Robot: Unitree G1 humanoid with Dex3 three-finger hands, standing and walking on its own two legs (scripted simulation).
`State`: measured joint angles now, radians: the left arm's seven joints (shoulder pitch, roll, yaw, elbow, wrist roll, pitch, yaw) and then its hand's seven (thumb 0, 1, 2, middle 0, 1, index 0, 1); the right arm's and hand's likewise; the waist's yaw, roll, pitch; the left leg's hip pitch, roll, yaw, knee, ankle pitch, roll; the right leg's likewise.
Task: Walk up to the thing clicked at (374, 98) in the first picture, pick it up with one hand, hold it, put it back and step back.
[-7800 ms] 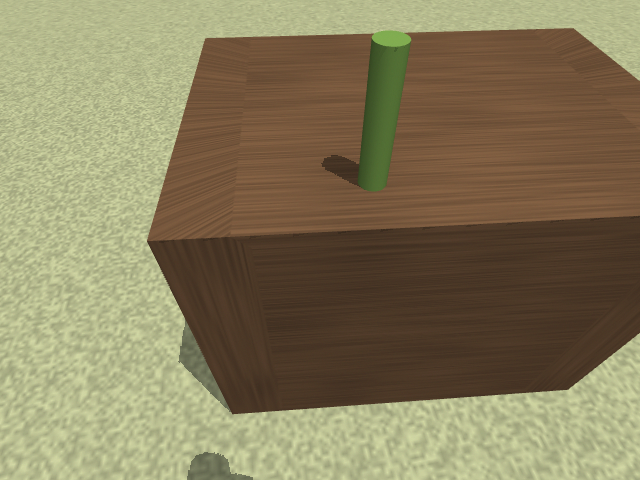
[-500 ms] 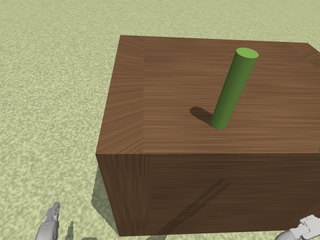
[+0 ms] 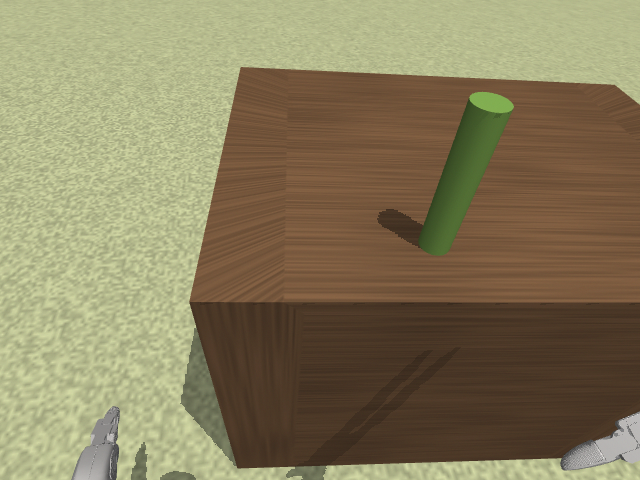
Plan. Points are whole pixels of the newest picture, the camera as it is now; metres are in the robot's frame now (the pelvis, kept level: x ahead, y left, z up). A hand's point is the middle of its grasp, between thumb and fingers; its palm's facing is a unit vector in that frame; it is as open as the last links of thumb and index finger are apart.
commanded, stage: rise first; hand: right
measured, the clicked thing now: (458, 184) +0.47 -0.19 +0.14
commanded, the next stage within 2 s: go down in 0.18 s
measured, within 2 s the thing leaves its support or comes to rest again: neither
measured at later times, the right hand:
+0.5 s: hand (637, 342) +0.20 -0.24 +0.20, palm faces +0.42 +0.81 -0.41, open 17.4 cm
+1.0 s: hand (633, 264) +0.29 -0.30 +0.19, palm faces +0.19 +0.94 -0.28, open 17.5 cm
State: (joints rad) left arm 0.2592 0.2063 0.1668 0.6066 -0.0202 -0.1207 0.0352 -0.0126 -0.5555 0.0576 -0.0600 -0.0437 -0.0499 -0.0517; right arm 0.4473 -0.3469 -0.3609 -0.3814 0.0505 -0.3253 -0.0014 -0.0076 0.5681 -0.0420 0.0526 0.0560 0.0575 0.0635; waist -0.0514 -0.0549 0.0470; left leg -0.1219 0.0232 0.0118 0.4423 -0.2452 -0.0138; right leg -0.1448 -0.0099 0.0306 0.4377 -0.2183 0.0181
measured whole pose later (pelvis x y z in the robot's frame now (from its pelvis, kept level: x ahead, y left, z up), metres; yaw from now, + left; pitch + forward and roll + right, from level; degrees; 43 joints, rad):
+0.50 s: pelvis +0.00 +0.01 +0.00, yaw +0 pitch -4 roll +0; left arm 0.23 0.19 0.19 0.65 0.00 -0.12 0.04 -0.01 -0.53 0.05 -0.06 -0.05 -0.05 -0.05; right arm 0.37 -0.34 -0.44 -0.33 0.06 -0.38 0.03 -0.01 0.54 -0.05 0.05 0.05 0.06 0.06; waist -0.04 -0.04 0.01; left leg -0.14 0.02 0.02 0.48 -0.27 -0.01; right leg -0.16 -0.01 0.04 0.45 -0.23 0.03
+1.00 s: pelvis +0.01 +0.00 +0.00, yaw +0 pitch -1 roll +0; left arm 0.20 0.22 0.04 0.75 -0.01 -0.15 0.15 -0.01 -0.54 0.05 -0.05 -0.04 -0.05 -0.04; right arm -0.08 -0.51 -0.53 0.15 0.22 -0.08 0.38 -0.01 0.55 -0.04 0.05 0.04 0.05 0.05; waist -0.02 -0.04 -0.02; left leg -0.19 0.02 0.00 0.47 -0.26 -0.02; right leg -0.22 -0.01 0.02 0.47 -0.24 0.01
